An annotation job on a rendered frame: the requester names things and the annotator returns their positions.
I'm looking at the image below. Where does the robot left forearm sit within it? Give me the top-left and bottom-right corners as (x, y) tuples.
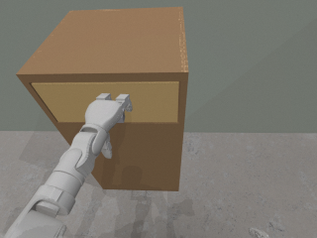
(4, 124), (108, 238)

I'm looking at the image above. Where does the robot left hand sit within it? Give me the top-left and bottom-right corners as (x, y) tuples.
(84, 93), (133, 159)

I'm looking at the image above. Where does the robot left upper arm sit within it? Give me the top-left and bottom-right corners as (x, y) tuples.
(10, 209), (67, 238)

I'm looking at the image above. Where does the handle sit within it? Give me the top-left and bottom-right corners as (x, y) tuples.
(117, 108), (126, 123)

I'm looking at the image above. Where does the drawer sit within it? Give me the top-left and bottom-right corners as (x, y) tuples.
(32, 81), (179, 123)

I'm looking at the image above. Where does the robot right hand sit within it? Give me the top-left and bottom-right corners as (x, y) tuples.
(249, 227), (268, 238)

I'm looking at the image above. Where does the cabinet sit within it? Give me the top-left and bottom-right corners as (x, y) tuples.
(16, 6), (189, 191)

